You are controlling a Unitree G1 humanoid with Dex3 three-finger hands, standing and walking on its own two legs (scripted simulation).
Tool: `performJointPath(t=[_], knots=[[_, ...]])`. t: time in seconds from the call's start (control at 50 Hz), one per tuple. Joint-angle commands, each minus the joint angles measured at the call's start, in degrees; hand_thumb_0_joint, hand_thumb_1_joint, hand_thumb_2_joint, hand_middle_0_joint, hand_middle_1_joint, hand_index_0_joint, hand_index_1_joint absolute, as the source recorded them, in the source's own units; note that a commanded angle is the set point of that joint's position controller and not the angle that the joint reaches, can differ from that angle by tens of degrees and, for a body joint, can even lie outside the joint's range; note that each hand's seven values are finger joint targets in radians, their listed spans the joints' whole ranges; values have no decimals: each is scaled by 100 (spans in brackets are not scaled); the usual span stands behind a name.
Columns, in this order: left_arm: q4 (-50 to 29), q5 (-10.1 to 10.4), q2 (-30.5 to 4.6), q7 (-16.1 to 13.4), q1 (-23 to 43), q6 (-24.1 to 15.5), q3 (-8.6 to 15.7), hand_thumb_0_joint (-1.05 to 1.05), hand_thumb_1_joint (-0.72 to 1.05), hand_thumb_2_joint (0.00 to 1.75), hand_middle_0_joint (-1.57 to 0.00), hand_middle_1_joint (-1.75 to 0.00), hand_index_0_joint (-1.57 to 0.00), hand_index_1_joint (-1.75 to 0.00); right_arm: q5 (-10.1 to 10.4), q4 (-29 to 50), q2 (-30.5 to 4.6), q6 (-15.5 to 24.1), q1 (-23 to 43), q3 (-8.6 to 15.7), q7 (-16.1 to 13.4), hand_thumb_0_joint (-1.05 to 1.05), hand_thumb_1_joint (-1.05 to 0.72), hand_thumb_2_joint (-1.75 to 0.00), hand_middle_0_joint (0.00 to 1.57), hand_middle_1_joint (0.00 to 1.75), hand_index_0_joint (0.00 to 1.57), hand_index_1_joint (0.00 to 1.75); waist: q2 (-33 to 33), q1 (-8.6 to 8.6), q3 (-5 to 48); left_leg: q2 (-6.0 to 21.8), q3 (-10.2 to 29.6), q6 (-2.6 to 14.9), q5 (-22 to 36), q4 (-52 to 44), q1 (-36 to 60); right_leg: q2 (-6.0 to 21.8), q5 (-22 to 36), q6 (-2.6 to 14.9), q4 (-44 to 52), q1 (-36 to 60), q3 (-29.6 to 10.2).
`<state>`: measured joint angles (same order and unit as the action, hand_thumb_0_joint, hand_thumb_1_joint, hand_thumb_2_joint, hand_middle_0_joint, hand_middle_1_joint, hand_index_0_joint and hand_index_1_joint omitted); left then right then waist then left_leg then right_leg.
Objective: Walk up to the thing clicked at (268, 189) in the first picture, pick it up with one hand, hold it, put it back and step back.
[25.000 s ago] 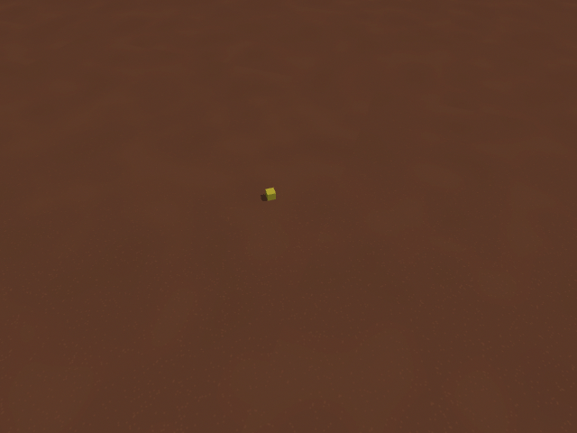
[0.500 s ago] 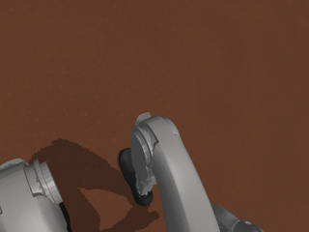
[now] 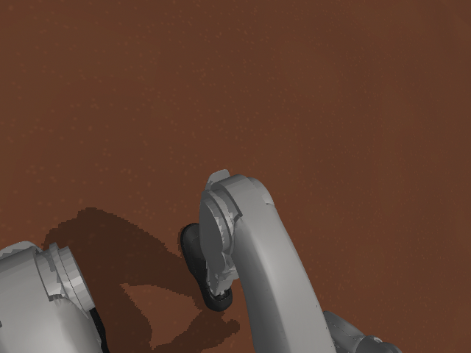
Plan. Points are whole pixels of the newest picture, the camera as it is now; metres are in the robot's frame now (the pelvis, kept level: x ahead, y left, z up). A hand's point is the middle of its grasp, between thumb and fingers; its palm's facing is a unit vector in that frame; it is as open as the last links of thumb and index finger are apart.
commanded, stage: open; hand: left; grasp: from above
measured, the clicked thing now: out of the picture +0.48 +0.42 -0.28
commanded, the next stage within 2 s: withdraw in 0.02 s
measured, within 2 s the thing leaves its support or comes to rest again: neither
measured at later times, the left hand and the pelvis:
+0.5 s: hand out of the picture +0.47 +0.29 -0.16, palm faces -0.28 -0.10 -0.95, open 13.4 cm; pelvis +0.01 +0.00 +0.02, yaw +2 degrees
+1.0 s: hand out of the picture +0.41 +0.28 -0.12, palm faces -0.51 -0.09 -0.86, open 12.7 cm; pelvis -0.01 -0.02 +0.04, yaw +8 degrees
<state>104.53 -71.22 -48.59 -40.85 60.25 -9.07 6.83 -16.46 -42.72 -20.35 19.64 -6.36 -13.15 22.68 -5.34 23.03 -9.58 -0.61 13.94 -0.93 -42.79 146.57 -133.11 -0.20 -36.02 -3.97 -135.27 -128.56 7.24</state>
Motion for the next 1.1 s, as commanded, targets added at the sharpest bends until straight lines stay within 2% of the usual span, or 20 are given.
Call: performJointPath(t=[0.0,0.08,0.1,0.16,0.18,0.2,0.28,0.32,0.38,0.4,0.44,0.48,0.56,0.68,0.8,0.9,0.94,1.0,1.04,1.08], knots=[[-446,73,-899,-180,1409,-71,-101,0,-29,82,-30,-73,-28,-76,33,-79,-1863,-28,-1185,472,-52,0,-89,-90,20,30,20,30,2427,402,3631,106,-694,147,1219,-1542,2409,-287,1329,450,1134,2329,721],[-580,-15,-1070,-248,1365,-120,15,0,-29,81,-29,-75,-27,-76,45,-93,-1913,-81,-1245,535,-112,0,-89,-90,20,30,20,30,2587,247,3873,115,-635,109,1269,-1664,2554,-283,1322,476,1141,2342,728],[-449,-18,-935,-246,1442,-118,-103,0,-27,80,-29,-75,-28,-76,41,-97,-1870,-67,-1175,518,-114,0,-89,-90,20,30,20,30,2638,356,3734,135,-620,81,1199,-1668,2588,-271,1283,486,1051,2247,725],[-604,-63,-1123,-347,1615,-117,-14,0,-36,83,-26,-85,-26,-84,55,-62,-1913,-103,-1164,532,-145,0,-91,-90,20,30,20,30,2615,347,3783,146,-605,99,1155,-1647,2502,-273,1289,478,1110,2293,702],[-1021,-135,-1341,-391,1826,-134,136,0,-37,84,-24,-86,-25,-85,46,-109,-1932,-129,-1260,569,-146,0,-91,-90,20,30,20,30,2942,251,4129,139,-593,67,1412,-1725,2768,-267,1461,502,1075,2327,725],[-793,-133,-1252,-366,1736,-87,99,0,-38,85,-23,-87,-24,-86,70,-87,-1911,-142,-1152,616,-151,0,-91,-90,20,30,20,30,2960,284,4000,145,-629,60,1323,-1688,2741,-259,1413,515,1024,2307,690],[-1484,-143,-1223,-149,1753,9,240,0,-44,90,-21,-89,-20,-90,156,-140,-1813,-183,-1180,804,-114,0,-92,-91,20,30,20,30,3507,82,4462,120,-685,-7,1535,-1777,3178,-190,1526,537,943,2060,695],[-2002,-88,-949,20,1508,113,126,0,-46,92,-20,-90,-18,-91,232,-116,-1768,-263,-1134,1001,-84,0,-92,-91,20,30,20,30,3687,-184,4851,101,-769,-26,1655,-1888,3388,-211,1568,579,976,1993,641],[-2790,172,-346,338,1243,319,-199,0,-47,94,-19,-92,-17,-94,507,-127,-1576,-489,-1074,1218,-48,0,-92,-91,20,30,20,30,3822,-529,5274,73,-853,-6,1577,-2183,3414,-214,1454,641,1106,1732,546],[-3117,210,-398,455,1141,429,-143,0,-49,96,-17,-94,-15,-96,623,-118,-1593,-596,-1157,1347,-69,0,-92,-91,20,30,20,30,3849,-664,5612,54,-923,3,1746,-2285,3483,-220,1572,647,1202,1851,479],[-3247,359,45,800,967,659,-424,0,-49,97,-17,-95,-15,-97,837,-129,-1488,-848,-1239,1484,-122,0,-91,-91,20,30,20,30,3321,-762,5603,47,-1057,87,1764,-2356,3229,-251,1615,644,1376,1918,358],[-3405,524,459,1168,786,877,-638,0,-47,97,-18,-95,-15,-97,965,-114,-1430,-1113,-1428,1625,-220,0,-91,-91,20,30,20,30,2978,-766,5632,20,-1080,100,1868,-2575,3332,-224,1675,650,1542,2089,277],[-3460,736,901,1964,1044,1020,-978,0,-47,97,-19,-95,-17,-98,1099,18,-1269,-1508,-1439,1757,-534,0,-92,-91,20,30,20,30,2048,-620,5053,-15,-948,186,1160,-2932,3073,-182,1055,676,1897,1993,140],[-3032,768,870,2711,1076,560,-1095,0,-43,94,-22,-92,-20,-95,1109,292,-1090,-1683,-1350,1595,-1137,0,-92,-91,20,30,20,30,726,-602,4116,-183,-1265,311,609,-2868,2034,-117,155,657,2552,2474,-155],[-2919,345,265,2373,1430,-156,-878,0,-32,85,-32,-82,-30,-84,979,413,-902,-1657,-1129,1411,-1538,0,-92,-91,20,30,20,30,1038,-734,4428,-197,-1365,263,497,-2728,2126,-91,-135,638,2394,2561,-352],[-2177,6,139,1683,1812,-469,-800,0,-28,81,-34,-79,-33,-80,798,305,-903,-1519,-1184,1255,-1646,0,-91,-90,20,30,20,30,1272,-564,4405,-186,-1312,278,450,-2578,2047,-91,-143,601,2171,2208,-294],[-2167,-146,37,1402,2151,-505,-752,0,-26,79,-35,-78,-34,-79,703,240,-971,-1437,-1334,1233,-1646,0,-91,-90,20,30,20,30,1564,-497,4658,-169,-1294,242,628,-2514,2308,-77,82,598,2048,2156,-198],[-2465,-238,-236,1036,2447,-417,-537,0,-25,77,-35,-77,-35,-77,612,165,-1047,-1346,-1478,1287,-1626,0,-91,-90,20,30,20,30,2319,-580,5268,-149,-1289,167,925,-2472,2934,-42,430,627,1820,2025,-95],[-2753,-224,-341,856,2166,-242,-355,0,-26,77,-35,-76,-35,-76,599,131,-1058,-1356,-1454,1364,-1584,0,-91,-90,20,30,20,30,2801,-774,5667,-131,-1321,107,1158,-2548,3353,-26,709,679,1636,1953,-7],[-3156,-148,-235,801,2122,-47,-297,0,-25,76,-35,-76,-35,-75,623,162,-1086,-1351,-1508,1468,-1511,0,-91,-90,20,30,20,30,3128,-770,6073,-104,-1322,83,1414,-2612,3683,-15,1021,701,1538,1938,70]])
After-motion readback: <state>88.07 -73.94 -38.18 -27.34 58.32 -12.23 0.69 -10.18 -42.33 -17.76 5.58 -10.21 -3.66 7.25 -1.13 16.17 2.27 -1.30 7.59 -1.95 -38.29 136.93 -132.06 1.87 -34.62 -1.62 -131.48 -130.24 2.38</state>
